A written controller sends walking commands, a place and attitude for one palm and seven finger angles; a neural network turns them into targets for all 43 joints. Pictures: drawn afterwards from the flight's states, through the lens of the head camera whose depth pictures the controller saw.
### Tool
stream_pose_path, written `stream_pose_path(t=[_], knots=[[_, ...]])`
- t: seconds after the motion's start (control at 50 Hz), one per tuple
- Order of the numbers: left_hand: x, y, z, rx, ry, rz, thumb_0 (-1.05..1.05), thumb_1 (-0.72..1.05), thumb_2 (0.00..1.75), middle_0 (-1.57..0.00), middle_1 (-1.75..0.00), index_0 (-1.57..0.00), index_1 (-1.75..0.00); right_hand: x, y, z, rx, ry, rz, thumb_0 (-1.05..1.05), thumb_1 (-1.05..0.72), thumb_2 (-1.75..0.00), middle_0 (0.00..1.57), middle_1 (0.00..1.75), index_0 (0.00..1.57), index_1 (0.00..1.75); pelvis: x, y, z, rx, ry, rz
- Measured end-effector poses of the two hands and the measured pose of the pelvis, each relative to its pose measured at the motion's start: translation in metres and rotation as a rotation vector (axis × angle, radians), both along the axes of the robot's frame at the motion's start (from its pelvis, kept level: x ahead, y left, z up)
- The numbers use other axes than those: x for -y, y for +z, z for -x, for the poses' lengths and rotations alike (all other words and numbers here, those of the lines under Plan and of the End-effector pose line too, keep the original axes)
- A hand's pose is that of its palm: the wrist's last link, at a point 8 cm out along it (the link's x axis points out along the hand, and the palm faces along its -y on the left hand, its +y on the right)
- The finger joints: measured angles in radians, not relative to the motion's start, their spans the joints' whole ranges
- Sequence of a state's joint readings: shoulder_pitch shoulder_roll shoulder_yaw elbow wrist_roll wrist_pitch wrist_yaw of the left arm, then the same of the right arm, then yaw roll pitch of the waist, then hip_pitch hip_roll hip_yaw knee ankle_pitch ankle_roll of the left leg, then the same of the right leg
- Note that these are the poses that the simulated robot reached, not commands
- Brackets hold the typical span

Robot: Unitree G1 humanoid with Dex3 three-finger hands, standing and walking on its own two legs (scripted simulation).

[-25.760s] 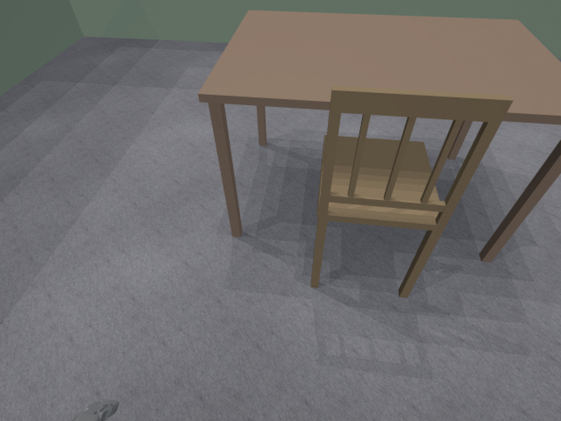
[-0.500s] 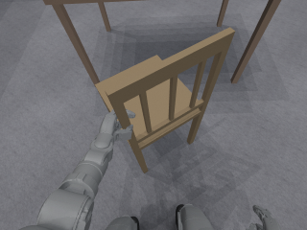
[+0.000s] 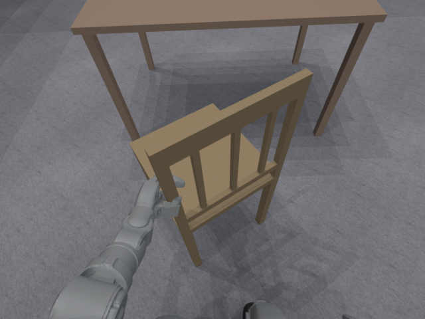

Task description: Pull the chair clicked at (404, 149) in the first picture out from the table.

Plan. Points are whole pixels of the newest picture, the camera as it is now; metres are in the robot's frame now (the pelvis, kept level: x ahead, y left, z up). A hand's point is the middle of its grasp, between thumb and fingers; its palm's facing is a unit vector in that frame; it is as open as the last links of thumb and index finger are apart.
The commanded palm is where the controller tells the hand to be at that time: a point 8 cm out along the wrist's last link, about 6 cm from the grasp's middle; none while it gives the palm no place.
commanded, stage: step backward, pulling the chair out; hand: left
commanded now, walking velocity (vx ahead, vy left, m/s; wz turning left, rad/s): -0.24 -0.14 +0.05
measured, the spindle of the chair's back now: (234, 162) +0.48 -0.04 -0.09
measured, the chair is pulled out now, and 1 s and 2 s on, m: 0.45 0.45 0.45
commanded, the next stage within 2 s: stop walking, hand still on the chair in 0.24 s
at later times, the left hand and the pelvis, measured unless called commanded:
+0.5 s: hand (174, 205) +0.35 +0.10 -0.06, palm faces -0.11 -0.97 -0.22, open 6.0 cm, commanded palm +0.34 +0.15 -0.03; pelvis +0.00 +0.00 +0.00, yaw +0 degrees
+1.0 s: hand (172, 204) +0.35 +0.10 -0.05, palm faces -0.16 -0.97 -0.17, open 6.0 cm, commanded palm +0.34 +0.16 -0.03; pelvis +0.06 +0.01 +0.01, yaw +0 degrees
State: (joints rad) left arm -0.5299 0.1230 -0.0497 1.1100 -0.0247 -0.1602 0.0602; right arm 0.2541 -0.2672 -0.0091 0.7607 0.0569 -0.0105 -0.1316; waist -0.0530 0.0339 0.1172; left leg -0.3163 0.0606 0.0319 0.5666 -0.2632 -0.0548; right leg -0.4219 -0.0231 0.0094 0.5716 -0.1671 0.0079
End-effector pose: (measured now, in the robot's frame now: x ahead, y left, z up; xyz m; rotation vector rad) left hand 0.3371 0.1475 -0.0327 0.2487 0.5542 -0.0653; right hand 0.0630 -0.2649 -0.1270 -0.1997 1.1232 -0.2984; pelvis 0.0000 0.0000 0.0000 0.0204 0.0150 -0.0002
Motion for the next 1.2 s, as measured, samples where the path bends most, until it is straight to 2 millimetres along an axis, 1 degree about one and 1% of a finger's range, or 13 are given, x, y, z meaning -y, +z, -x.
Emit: stream_pose_path(t=[0.12,0.24,0.32,0.38,0.46,0.52,0.6,0.78,0.86,0.92,1.04,1.12,1.2], knots=[[-0.001,0.0,-0.001,0.004,-0.021,-0.003,0.08,0.6,0.82,-0.13,-1.18,-0.47,-1.38,0.002,0.005,0.001,0.014,-0.009,0.021,0.01,-0.9,-0.89,0.2,0.3,0.2,0.3,-0.001,-0.001,0.0,0.001,-0.009,-0.001],[0.0,0.0,-0.001,0.006,-0.002,-0.006,0.08,0.59,0.83,-0.14,-1.18,-0.48,-1.38,-0.001,0.0,-0.004,0.023,0.004,-0.015,0.01,-0.9,-0.89,0.2,0.3,0.2,0.3,0.009,-0.002,0.001,0.002,-0.006,0.004],[0.0,0.0,0.0,0.008,0.015,-0.009,0.09,0.59,0.85,-0.14,-1.17,-0.48,-1.38,0.001,-0.004,-0.008,0.025,0.01,-0.033,0.01,-0.9,-0.89,0.2,0.3,0.2,0.3,0.014,-0.003,0.001,-0.004,0.0,0.005],[0.001,0.0,0.0,0.006,0.023,-0.007,0.09,0.58,0.85,-0.14,-1.17,-0.48,-1.38,0.002,-0.003,-0.009,0.021,0.013,-0.031,0.01,-0.9,-0.89,0.2,0.3,0.2,0.3,0.013,-0.001,0.002,-0.004,0.008,0.007],[0.001,0.0,0.002,0.014,0.02,-0.007,0.09,0.6,0.82,-0.13,-1.17,-0.47,-1.38,0.001,0.003,-0.015,0.027,0.016,-0.017,0.01,-0.9,-0.89,0.2,0.3,0.2,0.3,0.007,0.001,0.001,0.011,0.005,0.007],[0.0,0.0,0.003,0.013,0.013,0.0,0.09,0.62,0.81,-0.12,-1.18,-0.45,-1.38,-0.004,0.007,-0.022,0.031,0.02,-0.016,0.01,-0.9,-0.89,0.2,0.3,0.2,0.3,0.003,0.003,-0.005,0.013,0.001,0.006],[-0.001,0.0,0.002,0.008,-0.002,0.009,0.09,0.62,0.79,-0.11,-1.19,-0.45,-1.38,-0.014,0.011,-0.038,0.044,0.03,-0.027,0.01,-0.9,-0.89,0.2,0.3,0.2,0.3,0.0,0.005,-0.015,0.016,-0.002,0.009],[-0.004,0.0,-0.001,-0.013,-0.021,0.027,0.1,0.61,0.79,-0.12,-1.2,-0.48,-1.39,-0.037,0.018,-0.089,0.117,0.061,-0.063,0.01,-0.9,-0.89,0.2,0.3,0.2,0.3,-0.007,0.008,-0.041,0.027,-0.005,0.015],[-0.005,0.0,-0.002,-0.018,-0.024,0.035,0.1,0.6,0.79,-0.12,-1.2,-0.48,-1.39,-0.042,0.022,-0.109,0.149,0.077,-0.067,0.01,-0.9,-0.89,0.2,0.3,0.2,0.3,-0.009,0.009,-0.05,0.029,-0.003,0.017],[-0.005,-0.001,-0.002,-0.018,-0.026,0.04,0.1,0.59,0.79,-0.12,-1.21,-0.49,-1.39,-0.044,0.025,-0.121,0.164,0.086,-0.062,0.01,-0.9,-0.89,0.2,0.3,0.2,0.3,-0.011,0.009,-0.055,0.028,-0.003,0.018],[-0.006,-0.001,-0.003,-0.016,-0.032,0.049,0.1,0.59,0.78,-0.12,-1.22,-0.49,-1.39,-0.043,0.031,-0.13,0.174,0.089,-0.047,0.01,-0.9,-0.89,0.2,0.3,0.2,0.3,-0.013,0.01,-0.06,0.03,-0.004,0.018],[-0.006,-0.001,-0.002,-0.014,-0.036,0.052,0.1,0.6,0.77,-0.11,-1.22,-0.49,-1.39,-0.042,0.033,-0.129,0.17,0.082,-0.04,0.01,-0.9,-0.89,0.2,0.3,0.2,0.3,-0.015,0.01,-0.062,0.031,-0.005,0.019],[-0.006,-0.001,-0.002,-0.012,-0.037,0.054,0.1,0.6,0.76,-0.11,-1.22,-0.48,-1.39,-0.042,0.033,-0.122,0.157,0.072,-0.037,0.01,-0.9,-0.89,0.2,0.3,0.2,0.3,-0.016,0.01,-0.062,0.033,-0.007,0.02]])
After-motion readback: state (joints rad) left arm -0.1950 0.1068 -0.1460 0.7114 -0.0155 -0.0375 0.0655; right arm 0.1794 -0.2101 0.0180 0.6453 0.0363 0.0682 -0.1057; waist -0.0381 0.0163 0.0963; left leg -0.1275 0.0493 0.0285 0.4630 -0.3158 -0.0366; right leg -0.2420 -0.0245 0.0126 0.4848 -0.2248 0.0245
